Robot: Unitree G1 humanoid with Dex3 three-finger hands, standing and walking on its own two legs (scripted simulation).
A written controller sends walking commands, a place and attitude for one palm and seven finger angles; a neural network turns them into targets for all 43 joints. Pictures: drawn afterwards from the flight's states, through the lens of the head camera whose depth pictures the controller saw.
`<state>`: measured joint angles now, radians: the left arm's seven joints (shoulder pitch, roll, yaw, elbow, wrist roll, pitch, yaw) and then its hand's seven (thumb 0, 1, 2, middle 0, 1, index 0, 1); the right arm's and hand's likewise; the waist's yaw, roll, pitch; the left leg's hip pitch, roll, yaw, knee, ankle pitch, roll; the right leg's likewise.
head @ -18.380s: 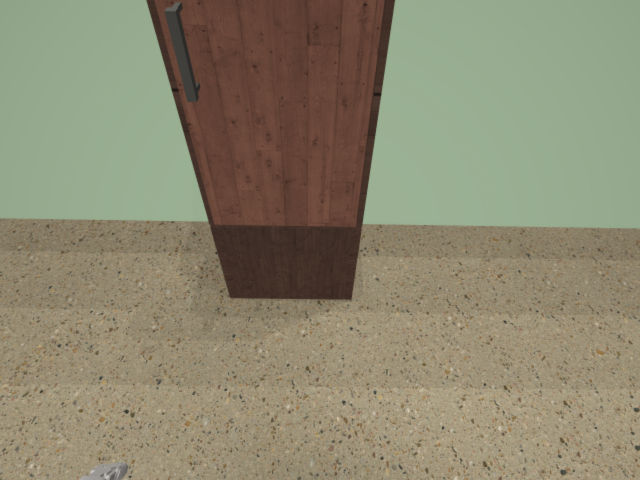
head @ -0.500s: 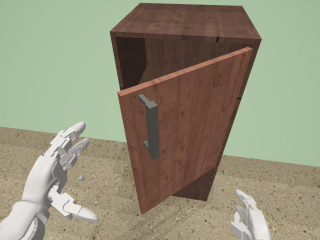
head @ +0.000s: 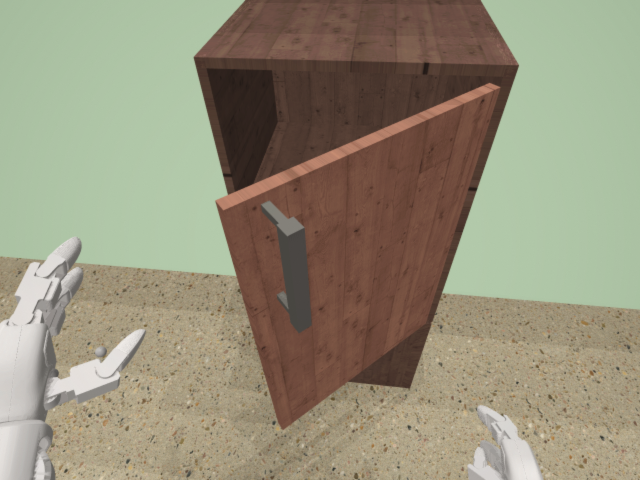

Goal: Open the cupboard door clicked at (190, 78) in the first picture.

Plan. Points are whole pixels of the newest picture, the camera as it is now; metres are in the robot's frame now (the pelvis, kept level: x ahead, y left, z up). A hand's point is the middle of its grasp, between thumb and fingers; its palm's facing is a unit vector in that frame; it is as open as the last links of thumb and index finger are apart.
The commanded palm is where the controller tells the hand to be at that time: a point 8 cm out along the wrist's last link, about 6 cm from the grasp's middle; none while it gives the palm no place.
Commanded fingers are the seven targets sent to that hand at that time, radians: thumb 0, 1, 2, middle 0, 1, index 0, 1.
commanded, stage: draw the hand back to the body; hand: left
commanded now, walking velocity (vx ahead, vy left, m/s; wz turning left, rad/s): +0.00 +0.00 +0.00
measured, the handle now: (287, 271) +0.30 +0.07 +0.15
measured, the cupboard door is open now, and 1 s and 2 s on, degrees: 43 43 43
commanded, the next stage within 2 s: step back with the hand held close in 0.54 s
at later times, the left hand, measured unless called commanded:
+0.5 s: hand (99, 336) +0.21 +0.25 +0.14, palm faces +0.42 -0.81 -0.40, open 7.5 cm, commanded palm +0.15 +0.29 +0.17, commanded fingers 0.00 0.90 0.90 -0.20 -0.30 -0.20 -0.30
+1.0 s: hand (79, 367) +0.18 +0.25 +0.14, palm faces +0.30 -0.81 -0.51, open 7.4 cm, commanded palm +0.12 +0.30 +0.17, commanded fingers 0.00 0.90 0.90 -0.20 -0.30 -0.20 -0.30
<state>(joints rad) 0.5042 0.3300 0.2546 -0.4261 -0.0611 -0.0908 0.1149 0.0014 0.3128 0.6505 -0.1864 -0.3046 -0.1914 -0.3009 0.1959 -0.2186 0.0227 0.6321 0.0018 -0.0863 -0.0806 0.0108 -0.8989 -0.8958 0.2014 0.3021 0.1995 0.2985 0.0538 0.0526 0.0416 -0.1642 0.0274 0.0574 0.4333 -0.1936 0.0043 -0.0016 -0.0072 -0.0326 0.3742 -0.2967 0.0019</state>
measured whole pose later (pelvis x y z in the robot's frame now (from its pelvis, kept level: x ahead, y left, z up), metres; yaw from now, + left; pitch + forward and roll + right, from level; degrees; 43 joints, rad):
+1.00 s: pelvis -0.03 +0.00 +0.00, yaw -1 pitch -1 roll -1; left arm 0.58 0.42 0.36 -0.49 -0.06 -0.09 0.11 0.02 0.88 0.90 -0.21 -0.31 -0.22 -0.30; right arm 0.16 -0.24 -0.02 0.53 0.03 0.05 -0.09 0.01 -0.90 -0.90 0.20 0.30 0.20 0.30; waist 0.01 0.05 0.06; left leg -0.31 0.05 0.07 0.49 -0.17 0.01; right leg -0.16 0.01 -0.02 0.45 -0.28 0.01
